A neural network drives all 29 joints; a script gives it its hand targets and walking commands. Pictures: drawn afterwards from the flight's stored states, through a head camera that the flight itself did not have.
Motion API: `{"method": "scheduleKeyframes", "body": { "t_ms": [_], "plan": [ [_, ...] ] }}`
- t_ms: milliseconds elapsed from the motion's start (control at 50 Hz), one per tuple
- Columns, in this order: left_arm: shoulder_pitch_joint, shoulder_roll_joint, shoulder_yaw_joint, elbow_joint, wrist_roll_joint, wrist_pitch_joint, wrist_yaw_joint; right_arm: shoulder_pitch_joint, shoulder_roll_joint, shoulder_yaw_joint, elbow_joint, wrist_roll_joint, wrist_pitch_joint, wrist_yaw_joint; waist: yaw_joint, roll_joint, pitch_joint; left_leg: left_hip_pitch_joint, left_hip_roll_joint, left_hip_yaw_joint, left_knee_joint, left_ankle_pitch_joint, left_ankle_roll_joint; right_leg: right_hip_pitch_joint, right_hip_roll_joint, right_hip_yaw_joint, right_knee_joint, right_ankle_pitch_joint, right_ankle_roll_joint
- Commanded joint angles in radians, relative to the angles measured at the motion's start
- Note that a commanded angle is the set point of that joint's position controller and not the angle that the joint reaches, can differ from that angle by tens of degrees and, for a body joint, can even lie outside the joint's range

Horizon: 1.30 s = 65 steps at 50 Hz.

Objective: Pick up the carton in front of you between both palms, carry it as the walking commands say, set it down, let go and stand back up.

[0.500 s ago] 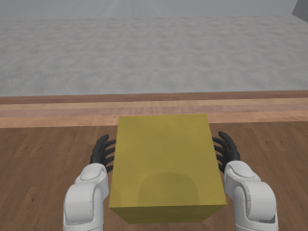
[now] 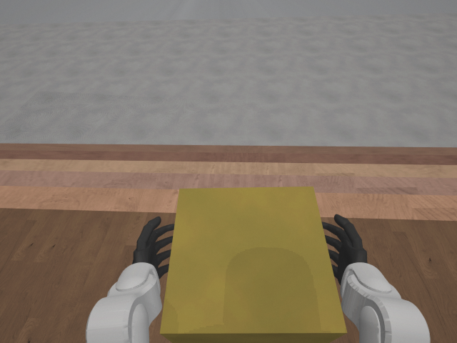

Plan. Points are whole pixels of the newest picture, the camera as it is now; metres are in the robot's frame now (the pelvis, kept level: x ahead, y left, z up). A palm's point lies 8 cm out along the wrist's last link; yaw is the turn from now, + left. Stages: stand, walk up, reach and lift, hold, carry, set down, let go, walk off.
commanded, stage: carry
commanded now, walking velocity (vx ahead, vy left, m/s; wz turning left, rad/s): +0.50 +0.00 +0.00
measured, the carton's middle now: (246, 278) +0.24 +0.01 +0.02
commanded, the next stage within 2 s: none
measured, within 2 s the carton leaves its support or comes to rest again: neither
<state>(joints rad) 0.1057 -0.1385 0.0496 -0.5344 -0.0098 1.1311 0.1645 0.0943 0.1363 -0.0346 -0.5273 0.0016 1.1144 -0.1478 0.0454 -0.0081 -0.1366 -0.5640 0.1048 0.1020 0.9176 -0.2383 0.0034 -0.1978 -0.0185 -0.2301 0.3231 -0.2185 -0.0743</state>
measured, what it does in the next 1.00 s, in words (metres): walks ahead: left foot, then right foot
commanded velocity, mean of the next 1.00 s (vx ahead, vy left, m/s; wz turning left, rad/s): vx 0.50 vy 0.00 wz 0.00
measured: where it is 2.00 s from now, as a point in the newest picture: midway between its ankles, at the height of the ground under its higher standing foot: (261, 188)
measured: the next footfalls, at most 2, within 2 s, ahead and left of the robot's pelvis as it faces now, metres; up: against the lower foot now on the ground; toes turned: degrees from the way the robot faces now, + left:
left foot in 0.26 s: +0.36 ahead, +0.12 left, +0.00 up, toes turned +10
right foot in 0.76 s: +0.69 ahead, -0.10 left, +0.00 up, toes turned -11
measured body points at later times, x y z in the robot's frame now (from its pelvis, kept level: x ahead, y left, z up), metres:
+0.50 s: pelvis +0.33 +0.04 +0.00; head +0.33 +0.05 +0.45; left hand +0.58 +0.17 +0.05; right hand +0.54 -0.14 +0.06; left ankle +0.32 +0.11 -0.75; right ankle +0.32 -0.10 -0.67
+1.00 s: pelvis +0.63 -0.04 -0.02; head +0.68 -0.06 +0.43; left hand +0.97 +0.12 +0.06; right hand +0.98 -0.20 +0.05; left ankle +0.62 +0.11 -0.65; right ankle +0.65 -0.09 -0.75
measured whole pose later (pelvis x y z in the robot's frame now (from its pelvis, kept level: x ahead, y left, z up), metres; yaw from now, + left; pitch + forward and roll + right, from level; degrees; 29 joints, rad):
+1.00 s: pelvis +0.63 -0.04 -0.02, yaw -2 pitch +4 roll +1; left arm -0.43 -0.14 0.26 -0.08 0.01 0.96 0.17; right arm -0.45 0.15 -0.28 -0.07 -0.06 0.96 -0.21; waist 0.06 0.01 0.04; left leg -0.65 0.05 0.01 1.25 -0.33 0.06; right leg -0.37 0.00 -0.18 0.55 -0.25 -0.11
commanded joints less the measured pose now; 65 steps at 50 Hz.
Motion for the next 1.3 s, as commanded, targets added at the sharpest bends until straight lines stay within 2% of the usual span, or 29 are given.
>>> {"method": "scheduleKeyframes", "body": {
  "t_ms": [0, 160, 220, 240, 260, 280, 300, 360, 440, 520, 660, 700, 740, 760, 780, 800, 840, 860, 1020, 1080, 1120, 1140, 1160, 1180, 1200, 1220, 1240, 1260, 1280],
  "plan": [
    [-0.377, -0.629, -0.591, -0.144, -0.207, -0.023, -0.071, -0.275, 0.67, 0.521, -0.073, 0.1, -0.013, 0.005, -0.031, -0.1, -0.074, -0.101, 0.003, 0.02, -0.171, 0.099, -0.008, 0.189, -0.25, 0.237, -0.204, 0.066, -0.051],
    [-0.304, -0.558, -0.526, -0.095, -0.141, 0.006, -0.042, -0.288, 0.601, 0.532, -0.092, 0.127, 0.025, 0.0, -0.025, -0.147, 0.048, -0.038, -0.039, 0.117, -0.384, 0.179, 0.021, 0.261, -0.225, 0.112, -0.137, 0.36, -0.035],
    [-0.316, -0.573, -0.534, -0.112, -0.136, 0.003, -0.039, -0.277, 0.607, 0.527, -0.084, 0.137, 0.019, 0.008, -0.048, -0.123, -0.04, 0.26, -0.123, 0.216, -0.435, 0.101, 0.04, 0.216, -0.186, 0.009, 0.137, 0.618, 0.003],
    [-0.317, -0.574, -0.537, -0.117, -0.133, 0.002, -0.039, -0.26, 0.61, 0.52, -0.07, 0.133, 0.015, 0.01, -0.066, -0.078, -0.116, 0.49, -0.099, 0.175, -0.426, 0.072, 0.045, 0.092, -0.152, -0.011, 0.316, 0.558, 0.033],
    [-0.327, -0.578, -0.547, -0.14, -0.137, 0.003, -0.039, -0.247, 0.607, 0.516, -0.066, 0.128, 0.011, 0.013, -0.086, 0.108, -0.202, 0.717, 0.148, -0.227, -0.515, -0.112, 0.147, -0.172, -0.077, 0.007, 0.623, 0.33, 0.08],
    [-0.329, -0.585, -0.562, -0.156, -0.144, 0.003, -0.045, -0.236, 0.635, 0.528, -0.053, 0.143, 0.004, 0.017, -0.085, 0.357, -0.256, 0.847, 0.315, -0.622, -0.692, -0.068, 0.258, -0.413, 0.058, 0.065, 0.898, -0.166, 0.102],
    [-0.343, -0.632, -0.587, -0.149, -0.154, -0.006, -0.051, -0.255, 0.67, 0.538, -0.077, 0.152, 0.0, 0.029, -0.077, 0.265, -0.233, 0.827, 0.335, -0.574, -0.69, 0.094, 0.266, -0.491, 0.005, 0.188, 1.038, -0.245, 0.077],
    [-0.341, -0.753, -0.593, -0.1, -0.143, -0.043, -0.078, -0.32, 0.781, 0.594, -0.09, 0.172, -0.037, 0.063, -0.068, 0.035, -0.201, 0.603, 0.272, -0.319, -0.677, 0.188, 0.17, -0.452, -0.111, 0.237, 0.945, -0.127, 0.038],
    [-0.285, -0.78, -0.587, -0.055, -0.089, -0.078, -0.081, -0.312, 0.773, 0.612, -0.083, 0.18, -0.061, 0.09, -0.062, 0.109, -0.15, 0.496, 0.198, -0.136, -0.745, 0.032, 0.123, -0.414, -0.102, 0.162, 0.732, -0.01, 0.056],
    [-0.314, -0.706, -0.565, -0.041, -0.063, -0.082, -0.055, -0.306, 0.683, 0.58, -0.049, 0.16, -0.065, 0.076, -0.064, 0.137, -0.06, 0.526, 0.147, -0.037, -0.744, 0.117, 0.132, -0.484, -0.088, 0.098, 0.501, 0.097, 0.074],
    [-0.557, -0.523, -0.477, 0.031, -0.097, -0.084, 0.012, -0.502, 0.516, 0.464, 0.038, 0.123, -0.074, -0.023, -0.093, 0.167, 0.051, 0.522, 0.145, 0.019, -0.687, 0.232, 0.135, -0.406, -0.051, 0.049, 0.295, 0.167, 0.019],
    [-0.625, -0.493, -0.433, 0.096, -0.101, -0.094, 0.029, -0.609, 0.499, 0.449, 0.079, 0.127, -0.081, -0.046, -0.045, 0.171, 0.004, 0.517, 0.136, 0.057, -0.54, 0.388, 0.116, -0.269, -0.018, 0.022, 0.3, 0.115, -0.002],
    [-0.657, -0.473, -0.384, 0.183, -0.093, -0.109, 0.04, -0.709, 0.487, 0.433, 0.125, 0.126, -0.088, -0.063, 0.04, 0.024, -0.148, 0.402, 0.034, 0.144, -0.119, 0.463, 0.06, 0.103, 0.058, -0.013, 0.234, 0.029, 0.004],
    [-0.678, -0.456, -0.359, 0.217, -0.087, -0.116, 0.046, -0.758, 0.481, 0.419, 0.151, 0.119, -0.092, -0.073, 0.071, -0.168, -0.213, 0.24, -0.029, 0.126, 0.177, 0.213, 0.025, 0.229, -0.149, 0.326, 0.136, -0.097, -0.019],
    [-0.743, -0.447, -0.355, 0.246, -0.09, -0.123, 0.049, -0.758, 0.509, 0.401, 0.196, 0.113, -0.094, -0.075, 0.043, -0.407, -0.286, -0.056, -0.185, -0.001, 0.412, -0.27, 0.002, 0.413, -0.346, 0.815, -0.049, -0.121, -0.163],
    [-0.805, -0.5, -0.379, 0.26, -0.114, -0.129, 0.045, -0.832, 0.541, 0.395, 0.213, 0.115, -0.106, -0.078, 0.033, -0.315, -0.282, -0.107, -0.131, -0.12, 0.532, -0.263, 0.036, 0.402, -0.366, 0.789, -0.052, -0.063, -0.179],
    [-0.952, -0.601, -0.415, 0.262, -0.156, -0.158, 0.028, -0.928, 0.622, 0.357, 0.283, 0.109, -0.126, -0.073, 0.018, -0.099, -0.272, -0.12, -0.057, -0.138, 0.547, -0.193, 0.074, 0.28, -0.313, 0.603, 0.042, 0.113, -0.153],
    [-1.018, -0.639, -0.429, 0.272, -0.165, -0.169, 0.019, -0.959, 0.651, 0.345, 0.327, 0.099, -0.137, -0.069, 0.008, -0.052, -0.273, -0.11, -0.039, -0.145, 0.495, -0.145, 0.079, 0.232, -0.29, 0.532, 0.059, 0.168, -0.136],
    [-1.088, -0.745, -0.415, 0.412, -0.14, -0.207, -0.006, -1.033, 0.743, 0.347, 0.462, 0.052, -0.186, -0.05, 0.008, -0.099, -0.269, -0.237, -0.042, -0.055, 0.175, -0.035, 0.051, 0.293, -0.236, 0.327, 0.118, 0.439, -0.149],
    [-1.056, -0.746, -0.408, 0.405, -0.122, -0.205, -0.002, -1.032, 0.749, 0.367, 0.429, 0.076, -0.184, -0.043, 0.004, -0.101, -0.207, -0.036, -0.11, 0.024, -0.201, 0.141, 0.041, 0.177, -0.127, 0.187, 0.108, 0.54, -0.108],
    [-1.005, -0.739, -0.41, 0.383, -0.11, -0.198, 0.002, -1.002, 0.744, 0.381, 0.386, 0.089, -0.176, -0.038, 0.002, -0.16, -0.226, 0.063, -0.139, 0.067, -0.208, 0.103, 0.058, 0.191, -0.144, 0.149, 0.152, 0.676, -0.105],
    [-0.996, -0.732, -0.405, 0.372, -0.107, -0.194, 0.006, -0.989, 0.738, 0.389, 0.367, 0.09, -0.172, -0.037, -0.055, -0.176, -0.288, 0.153, -0.127, 0.079, -0.075, 0.247, 0.084, 0.186, -0.17, 0.113, 0.281, 0.821, -0.088],
    [-0.979, -0.722, -0.406, 0.362, -0.1, -0.186, 0.009, -0.957, 0.726, 0.393, 0.369, 0.097, -0.167, -0.035, -0.092, -0.143, -0.321, 0.218, -0.141, 0.077, -0.125, 0.2, 0.103, 0.162, -0.152, 0.079, 0.398, 0.892, -0.063],
    [-0.988, -0.709, -0.408, 0.345, -0.094, -0.18, 0.012, -0.936, 0.724, 0.396, 0.364, 0.1, -0.164, -0.032, -0.166, -0.078, -0.332, 0.379, -0.158, 0.087, -0.239, 0.218, 0.115, 0.055, -0.126, 0.043, 0.591, 0.871, -0.038],
    [-0.991, -0.691, -0.406, 0.331, -0.09, -0.172, 0.014, -0.907, 0.713, 0.39, 0.362, 0.1, -0.16, -0.03, -0.248, 0.059, -0.336, 0.564, -0.102, -0.031, -0.32, 0.412, 0.124, -0.114, -0.061, 0.06, 0.835, 0.643, -0.018],
    [-0.964, -0.705, -0.409, 0.327, -0.082, -0.164, 0.015, -0.912, 0.7, 0.399, 0.369, 0.112, -0.156, -0.032, -0.206, 0.376, -0.294, 0.717, 0.059, -0.369, -0.392, 0.644, 0.249, -0.428, 0.114, 0.103, 1.086, -0.193, 0.018],
    [-0.933, -0.663, -0.377, 0.322, -0.061, -0.161, 0.02, -0.91, 0.688, 0.413, 0.355, 0.129, -0.151, -0.03, -0.155, 0.337, -0.307, 0.843, 0.169, -0.56, -0.371, 0.629, 0.35, -0.648, 0.108, 0.229, 1.166, -0.341, 0.044],
    [-0.907, -0.646, -0.341, 0.322, -0.034, -0.153, 0.03, -0.927, 0.722, 0.452, 0.34, 0.149, -0.144, -0.029, -0.182, 0.226, -0.309, 0.859, 0.205, -0.621, -0.351, 0.46, 0.388, -0.753, 0.077, 0.308, 1.184, -0.351, 0.051],
    [-0.939, -0.653, -0.321, 0.322, -0.023, -0.154, 0.035, -0.98, 0.755, 0.478, 0.327, 0.177, -0.146, -0.019, -0.182, 0.109, -0.253, 0.764, 0.193, -0.601, -0.336, 0.419, 0.362, -0.764, 0.041, 0.338, 1.096, -0.335, 0.039]
  ]
}}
